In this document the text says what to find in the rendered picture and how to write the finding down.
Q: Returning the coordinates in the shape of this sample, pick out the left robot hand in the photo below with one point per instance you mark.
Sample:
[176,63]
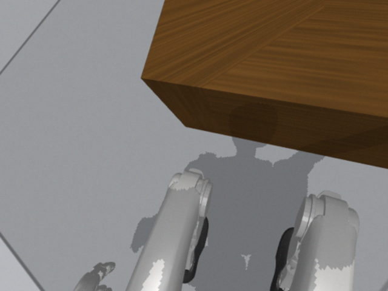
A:
[90,281]

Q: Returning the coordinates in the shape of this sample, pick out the left robot foot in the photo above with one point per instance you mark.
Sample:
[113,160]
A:
[190,274]

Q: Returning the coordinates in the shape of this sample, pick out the right robot foot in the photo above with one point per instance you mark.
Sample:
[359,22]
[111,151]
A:
[281,258]

